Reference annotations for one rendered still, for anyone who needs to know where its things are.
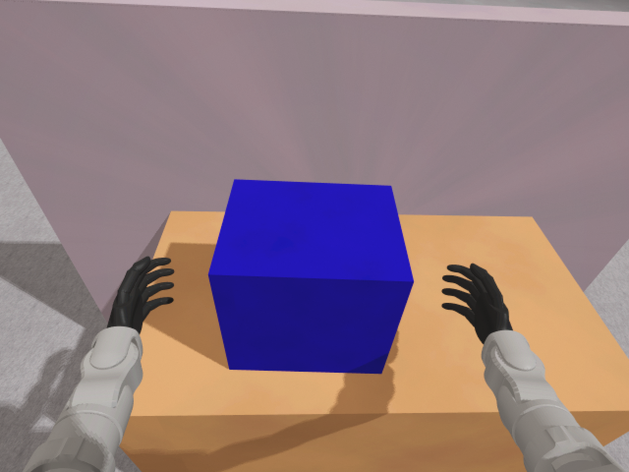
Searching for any pedestal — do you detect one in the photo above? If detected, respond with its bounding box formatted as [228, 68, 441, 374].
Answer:
[119, 211, 629, 472]

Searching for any left robot hand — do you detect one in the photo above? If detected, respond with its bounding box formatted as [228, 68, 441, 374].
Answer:
[107, 257, 174, 334]

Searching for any robot right forearm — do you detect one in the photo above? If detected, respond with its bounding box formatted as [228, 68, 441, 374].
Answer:
[482, 330, 627, 472]

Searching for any carton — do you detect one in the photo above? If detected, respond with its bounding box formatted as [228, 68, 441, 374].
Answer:
[208, 179, 414, 374]

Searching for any right robot hand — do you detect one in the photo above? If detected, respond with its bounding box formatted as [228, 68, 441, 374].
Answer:
[441, 264, 513, 344]

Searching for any robot left forearm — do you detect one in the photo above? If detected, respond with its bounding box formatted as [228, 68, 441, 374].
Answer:
[23, 326, 143, 472]

